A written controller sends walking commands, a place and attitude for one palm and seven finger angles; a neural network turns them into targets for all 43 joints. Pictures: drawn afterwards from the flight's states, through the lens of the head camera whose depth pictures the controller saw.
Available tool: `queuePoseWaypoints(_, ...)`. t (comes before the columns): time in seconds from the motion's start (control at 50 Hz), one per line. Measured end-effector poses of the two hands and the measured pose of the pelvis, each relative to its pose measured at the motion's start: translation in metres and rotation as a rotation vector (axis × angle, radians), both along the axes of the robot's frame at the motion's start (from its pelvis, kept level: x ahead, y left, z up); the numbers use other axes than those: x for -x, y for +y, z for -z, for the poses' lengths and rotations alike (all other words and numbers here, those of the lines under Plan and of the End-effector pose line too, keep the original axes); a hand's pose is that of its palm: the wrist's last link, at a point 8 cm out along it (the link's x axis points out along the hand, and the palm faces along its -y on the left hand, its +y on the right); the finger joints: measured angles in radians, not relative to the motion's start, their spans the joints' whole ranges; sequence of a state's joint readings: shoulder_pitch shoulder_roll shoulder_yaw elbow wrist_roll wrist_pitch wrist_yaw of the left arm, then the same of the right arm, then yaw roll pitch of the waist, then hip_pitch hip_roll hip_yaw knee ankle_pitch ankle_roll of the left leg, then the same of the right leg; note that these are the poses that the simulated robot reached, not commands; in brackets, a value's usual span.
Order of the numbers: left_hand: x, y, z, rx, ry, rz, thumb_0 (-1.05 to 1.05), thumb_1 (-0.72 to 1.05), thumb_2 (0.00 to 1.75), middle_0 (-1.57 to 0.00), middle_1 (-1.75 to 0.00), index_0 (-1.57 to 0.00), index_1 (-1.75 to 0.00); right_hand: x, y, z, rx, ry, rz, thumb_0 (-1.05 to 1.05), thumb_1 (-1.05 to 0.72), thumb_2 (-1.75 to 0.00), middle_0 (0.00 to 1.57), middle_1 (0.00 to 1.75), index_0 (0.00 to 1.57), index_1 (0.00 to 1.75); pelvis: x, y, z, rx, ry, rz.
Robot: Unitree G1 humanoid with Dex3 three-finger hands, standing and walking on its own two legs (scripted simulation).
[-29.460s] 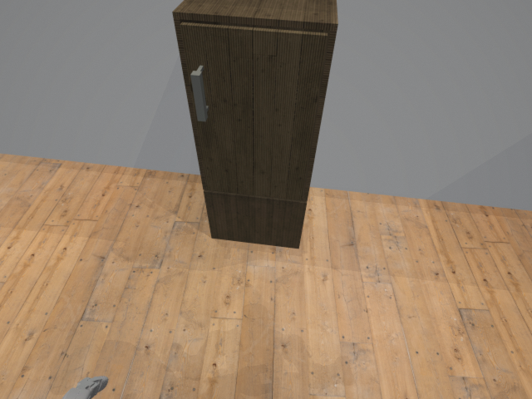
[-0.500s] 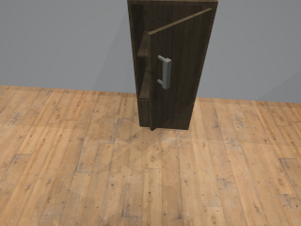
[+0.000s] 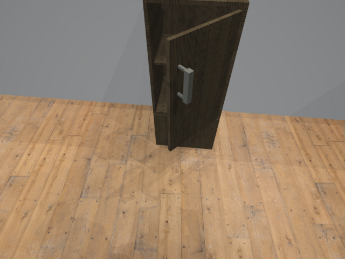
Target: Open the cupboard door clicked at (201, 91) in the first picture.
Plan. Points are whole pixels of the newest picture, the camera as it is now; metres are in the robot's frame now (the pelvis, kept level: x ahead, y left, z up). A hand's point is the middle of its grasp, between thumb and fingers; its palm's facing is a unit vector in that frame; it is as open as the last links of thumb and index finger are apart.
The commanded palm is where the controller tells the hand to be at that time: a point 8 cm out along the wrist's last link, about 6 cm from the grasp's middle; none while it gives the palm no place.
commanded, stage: look to check the result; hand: left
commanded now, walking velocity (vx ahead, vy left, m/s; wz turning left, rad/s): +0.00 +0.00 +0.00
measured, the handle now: (183, 84) +0.69 +0.00 +0.00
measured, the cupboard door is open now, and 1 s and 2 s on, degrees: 47 47 47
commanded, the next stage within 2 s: walk to a spot facing it in 0.36 s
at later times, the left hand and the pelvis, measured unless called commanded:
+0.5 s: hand out of the picture +0.01 +0.16 -0.17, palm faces +0.05 -0.98 -0.18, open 7.4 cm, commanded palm none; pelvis +0.01 -0.01 +0.00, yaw +0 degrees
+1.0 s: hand out of the picture +0.11 +0.17 -0.17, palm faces -0.13 -0.94 -0.31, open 7.4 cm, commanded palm none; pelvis +0.00 -0.04 -0.02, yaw -12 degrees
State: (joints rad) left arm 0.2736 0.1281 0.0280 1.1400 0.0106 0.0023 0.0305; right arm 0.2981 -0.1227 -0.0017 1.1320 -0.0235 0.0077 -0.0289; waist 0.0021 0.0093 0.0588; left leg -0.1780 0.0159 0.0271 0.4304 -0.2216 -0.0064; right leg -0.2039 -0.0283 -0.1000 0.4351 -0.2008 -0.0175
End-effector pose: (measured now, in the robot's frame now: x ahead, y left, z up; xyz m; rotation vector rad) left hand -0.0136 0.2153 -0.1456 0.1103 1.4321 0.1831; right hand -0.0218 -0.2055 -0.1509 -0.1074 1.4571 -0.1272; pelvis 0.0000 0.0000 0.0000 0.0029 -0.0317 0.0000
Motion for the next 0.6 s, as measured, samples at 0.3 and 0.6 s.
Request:
queuePoseWaypoints(0.3,-0.011,-0.004,-0.002,-0.002,-0.008,0.002,0.01,0.91,0.9,-0.2,-0.29,-0.2,-0.3,-0.016,-0.003,0.0,-0.003,-0.015,-0.009,0.01,-0.91,-0.9,0.2,0.3,0.19,0.3,-0.008,-0.004,-0.001,0.0,-0.003,0.0)
queuePoseWaypoints(0.6,-0.017,-0.007,0.001,0.006,0.006,0.013,0.01,0.91,0.9,-0.2,-0.29,-0.2,-0.3,-0.015,-0.01,0.0,0.013,0.001,0.012,0.0,-0.91,-0.9,0.2,0.3,0.19,0.3,-0.011,-0.007,0.0,0.003,0.004,0.023)
